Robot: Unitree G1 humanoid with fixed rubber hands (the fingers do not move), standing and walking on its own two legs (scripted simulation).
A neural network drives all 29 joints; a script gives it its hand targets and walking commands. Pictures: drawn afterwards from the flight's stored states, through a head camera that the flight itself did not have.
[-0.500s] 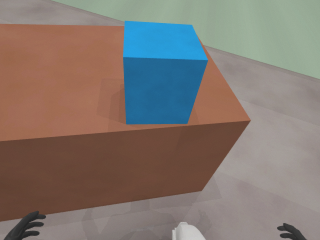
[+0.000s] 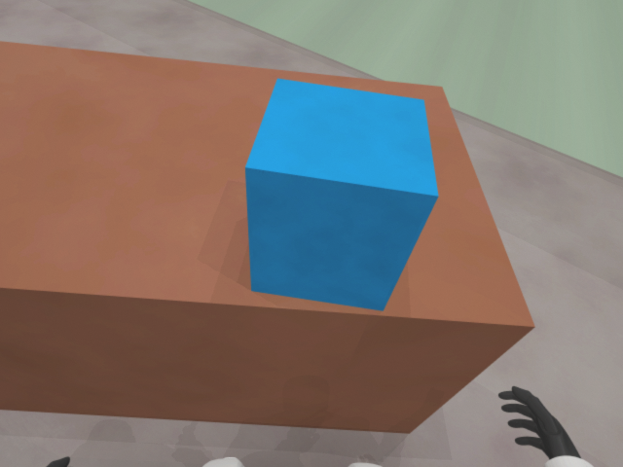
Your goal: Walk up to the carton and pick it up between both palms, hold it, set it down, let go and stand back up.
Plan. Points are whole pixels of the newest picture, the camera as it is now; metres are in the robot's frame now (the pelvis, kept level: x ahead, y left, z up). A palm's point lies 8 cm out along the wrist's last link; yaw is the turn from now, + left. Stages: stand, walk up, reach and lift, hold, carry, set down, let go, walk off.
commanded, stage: walk up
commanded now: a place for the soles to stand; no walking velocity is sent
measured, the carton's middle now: (332, 200) +0.47 -0.03 +0.08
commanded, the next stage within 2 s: none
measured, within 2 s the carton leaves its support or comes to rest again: neither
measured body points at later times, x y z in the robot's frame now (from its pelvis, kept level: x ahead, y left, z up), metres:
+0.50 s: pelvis +0.02 -0.05 +0.03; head +0.04 -0.07 +0.48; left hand +0.16 +0.28 -0.04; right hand +0.16 -0.36 -0.09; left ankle +0.05 +0.11 -0.70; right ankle +0.01 -0.15 -0.70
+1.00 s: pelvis +0.03 -0.03 +0.04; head +0.03 -0.01 +0.49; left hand +0.12 +0.28 -0.08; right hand +0.15 -0.34 -0.06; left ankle +0.05 +0.11 -0.70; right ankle +0.01 -0.15 -0.70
